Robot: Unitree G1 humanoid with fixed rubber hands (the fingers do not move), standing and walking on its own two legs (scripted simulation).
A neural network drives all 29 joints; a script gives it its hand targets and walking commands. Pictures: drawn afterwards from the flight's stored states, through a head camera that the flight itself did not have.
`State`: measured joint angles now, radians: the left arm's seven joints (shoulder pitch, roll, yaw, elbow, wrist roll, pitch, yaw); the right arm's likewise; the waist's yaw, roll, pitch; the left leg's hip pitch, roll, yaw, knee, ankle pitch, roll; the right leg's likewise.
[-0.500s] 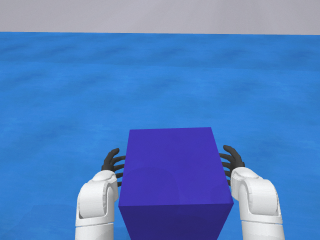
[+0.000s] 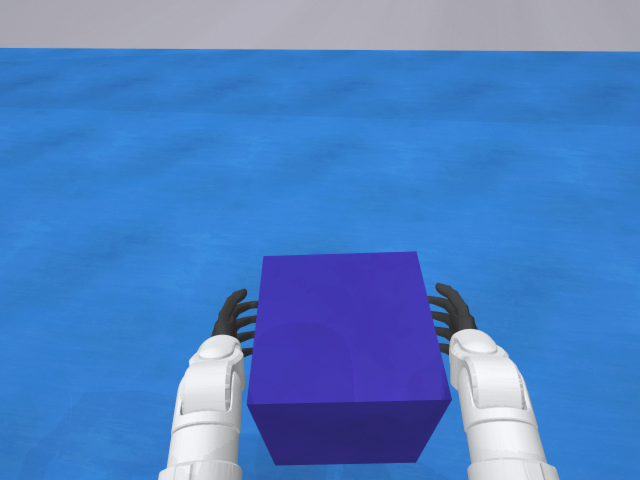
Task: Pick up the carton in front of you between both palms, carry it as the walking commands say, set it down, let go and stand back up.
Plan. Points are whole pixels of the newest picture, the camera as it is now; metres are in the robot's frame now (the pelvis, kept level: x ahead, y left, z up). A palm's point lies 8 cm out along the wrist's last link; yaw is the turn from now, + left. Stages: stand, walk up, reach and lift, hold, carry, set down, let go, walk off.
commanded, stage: carry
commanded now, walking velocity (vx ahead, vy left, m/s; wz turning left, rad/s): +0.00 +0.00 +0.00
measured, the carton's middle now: (342, 363) +0.30 +0.00 -0.04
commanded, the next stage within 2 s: hold in 0.62 s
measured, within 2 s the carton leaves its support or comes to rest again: neither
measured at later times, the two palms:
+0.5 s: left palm (220, 343) +0.29 +0.16 +0.04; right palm (457, 338) +0.29 -0.14 +0.04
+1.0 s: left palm (188, 381) +0.24 +0.18 +0.04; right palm (427, 329) +0.30 -0.11 +0.04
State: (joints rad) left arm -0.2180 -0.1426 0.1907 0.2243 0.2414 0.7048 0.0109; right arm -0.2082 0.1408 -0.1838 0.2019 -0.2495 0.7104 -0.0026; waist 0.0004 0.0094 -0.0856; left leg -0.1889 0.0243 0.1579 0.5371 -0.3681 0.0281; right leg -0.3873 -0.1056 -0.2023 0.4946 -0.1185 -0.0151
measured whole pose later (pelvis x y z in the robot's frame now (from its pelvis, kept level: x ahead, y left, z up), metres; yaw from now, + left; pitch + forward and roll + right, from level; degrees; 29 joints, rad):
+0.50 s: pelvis +0.00 +0.01 +0.00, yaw +0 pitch +1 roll +0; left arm -0.19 -0.14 0.16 0.14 0.22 0.74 0.02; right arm -0.18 0.14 -0.16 0.13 -0.23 0.74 -0.01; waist 0.00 0.01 -0.08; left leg -0.20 0.02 0.16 0.56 -0.39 0.04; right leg -0.39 -0.11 -0.20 0.51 -0.12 -0.01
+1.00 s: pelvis -0.01 -0.02 +0.01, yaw +11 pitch -7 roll +0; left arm -0.20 -0.14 0.19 0.22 0.22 0.66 0.01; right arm -0.20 0.14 -0.16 0.16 -0.25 0.70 -0.01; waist 0.01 0.04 0.08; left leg -0.03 -0.02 -0.04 0.43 -0.28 0.01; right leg -0.15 -0.02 0.02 0.38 -0.11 0.03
